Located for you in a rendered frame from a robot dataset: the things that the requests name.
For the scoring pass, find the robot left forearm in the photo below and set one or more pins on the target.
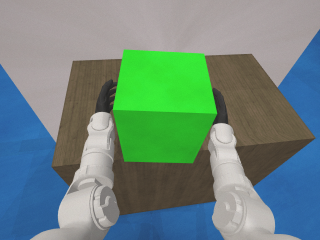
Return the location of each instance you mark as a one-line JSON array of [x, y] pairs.
[[98, 155]]

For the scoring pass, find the right robot upper arm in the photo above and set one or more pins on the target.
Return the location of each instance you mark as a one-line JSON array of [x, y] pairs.
[[240, 217]]

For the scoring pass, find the robot right hand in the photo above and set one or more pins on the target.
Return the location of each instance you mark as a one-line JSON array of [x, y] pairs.
[[222, 115]]

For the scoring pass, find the robot right forearm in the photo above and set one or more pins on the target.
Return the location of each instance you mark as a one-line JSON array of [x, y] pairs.
[[226, 167]]

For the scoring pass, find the carton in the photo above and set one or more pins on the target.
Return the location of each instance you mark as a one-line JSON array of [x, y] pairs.
[[164, 106]]

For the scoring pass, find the pedestal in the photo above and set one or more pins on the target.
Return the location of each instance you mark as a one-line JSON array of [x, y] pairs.
[[267, 129]]

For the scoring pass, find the left robot upper arm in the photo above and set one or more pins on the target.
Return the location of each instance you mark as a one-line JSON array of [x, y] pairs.
[[85, 214]]

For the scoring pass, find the robot left hand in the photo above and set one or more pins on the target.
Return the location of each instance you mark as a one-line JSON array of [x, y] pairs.
[[104, 99]]

